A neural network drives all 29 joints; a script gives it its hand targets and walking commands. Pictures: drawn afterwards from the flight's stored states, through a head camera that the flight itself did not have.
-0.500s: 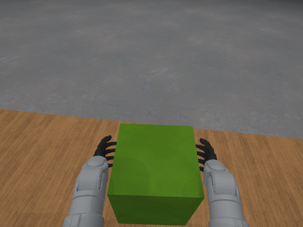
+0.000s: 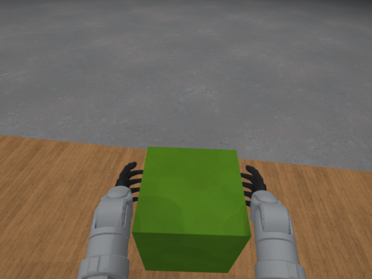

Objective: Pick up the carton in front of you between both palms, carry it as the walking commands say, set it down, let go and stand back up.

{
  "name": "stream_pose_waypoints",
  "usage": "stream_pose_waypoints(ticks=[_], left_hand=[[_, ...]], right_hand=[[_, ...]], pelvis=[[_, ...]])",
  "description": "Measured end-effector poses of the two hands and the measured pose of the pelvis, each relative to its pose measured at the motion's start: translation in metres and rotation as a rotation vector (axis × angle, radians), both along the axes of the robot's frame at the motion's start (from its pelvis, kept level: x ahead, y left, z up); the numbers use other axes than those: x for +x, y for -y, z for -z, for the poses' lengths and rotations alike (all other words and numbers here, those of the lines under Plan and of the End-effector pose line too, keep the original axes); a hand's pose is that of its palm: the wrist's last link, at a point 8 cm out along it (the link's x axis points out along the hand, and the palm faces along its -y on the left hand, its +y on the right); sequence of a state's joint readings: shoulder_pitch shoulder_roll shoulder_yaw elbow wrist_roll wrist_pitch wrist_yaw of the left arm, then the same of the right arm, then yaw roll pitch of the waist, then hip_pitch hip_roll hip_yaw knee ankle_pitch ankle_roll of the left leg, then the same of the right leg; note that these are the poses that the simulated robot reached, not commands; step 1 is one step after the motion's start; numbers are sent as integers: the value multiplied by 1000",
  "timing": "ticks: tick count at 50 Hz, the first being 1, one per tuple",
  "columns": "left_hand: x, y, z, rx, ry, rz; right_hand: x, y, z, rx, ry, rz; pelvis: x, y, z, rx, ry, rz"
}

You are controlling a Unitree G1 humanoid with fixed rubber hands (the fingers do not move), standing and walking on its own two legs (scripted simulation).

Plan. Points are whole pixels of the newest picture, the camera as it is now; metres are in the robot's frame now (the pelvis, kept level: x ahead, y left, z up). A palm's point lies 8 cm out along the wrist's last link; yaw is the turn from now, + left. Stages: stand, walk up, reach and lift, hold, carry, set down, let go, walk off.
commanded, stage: hold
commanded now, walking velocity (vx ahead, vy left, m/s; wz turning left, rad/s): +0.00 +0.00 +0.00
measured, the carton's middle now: (189, 212) +0.29 +0.00 -0.03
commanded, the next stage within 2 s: carry in 0.78 s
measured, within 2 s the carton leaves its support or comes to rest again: neither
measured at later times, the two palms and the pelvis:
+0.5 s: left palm (124, 192) +0.29 +0.15 +0.05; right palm (258, 197) +0.29 -0.15 +0.05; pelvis +0.01 +0.00 +0.00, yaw +0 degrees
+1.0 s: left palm (128, 180) +0.32 +0.14 +0.06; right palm (260, 185) +0.32 -0.16 +0.06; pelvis +0.03 -0.01 -0.01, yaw +0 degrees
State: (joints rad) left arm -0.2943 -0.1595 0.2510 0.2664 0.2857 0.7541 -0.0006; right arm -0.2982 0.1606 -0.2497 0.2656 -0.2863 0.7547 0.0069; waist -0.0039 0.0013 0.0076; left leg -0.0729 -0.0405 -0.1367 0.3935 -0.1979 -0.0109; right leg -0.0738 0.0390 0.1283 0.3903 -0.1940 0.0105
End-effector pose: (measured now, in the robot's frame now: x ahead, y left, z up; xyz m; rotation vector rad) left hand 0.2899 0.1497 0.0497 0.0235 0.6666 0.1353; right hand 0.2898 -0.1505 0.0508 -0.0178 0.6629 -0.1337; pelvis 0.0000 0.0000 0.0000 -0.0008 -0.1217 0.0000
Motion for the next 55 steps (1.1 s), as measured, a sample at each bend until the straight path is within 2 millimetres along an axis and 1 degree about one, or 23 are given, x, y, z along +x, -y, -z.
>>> stream_pose_waypoints(ticks=[21, 38, 42, 46, 48, 52, 55], left_hand=[[4, 1, 1, 15, -8, 11], [1, 1, 1, 13, -8, 9], [4, 1, 1, 11, 1, 7], [12, 3, -4, 1, 27, -4], [19, 5, -9, -7, 45, -12], [36, 12, -17, -22, 46, -27], [51, 10, -20, -24, 11, -44]], right_hand=[[3, 1, 1, -14, -8, -8], [1, 1, 1, -13, -8, -8], [4, 1, 1, -11, 1, -7], [12, 3, -4, 0, 27, -1], [19, 5, -7, 9, 44, 5], [37, 12, -14, 25, 46, 9], [57, 10, -19, 25, 11, -6]], pelvis=[[10, 1, -2, 0, -5, 1], [7, 1, -1, 1, -3, 0], [9, 1, 1, 2, -59, 4], [16, 3, 5, 4, -115, 8], [23, 6, 8, 2, -133, 8], [46, 12, 12, -6, -167, -12], [67, 11, 9, 7, -193, -35]])
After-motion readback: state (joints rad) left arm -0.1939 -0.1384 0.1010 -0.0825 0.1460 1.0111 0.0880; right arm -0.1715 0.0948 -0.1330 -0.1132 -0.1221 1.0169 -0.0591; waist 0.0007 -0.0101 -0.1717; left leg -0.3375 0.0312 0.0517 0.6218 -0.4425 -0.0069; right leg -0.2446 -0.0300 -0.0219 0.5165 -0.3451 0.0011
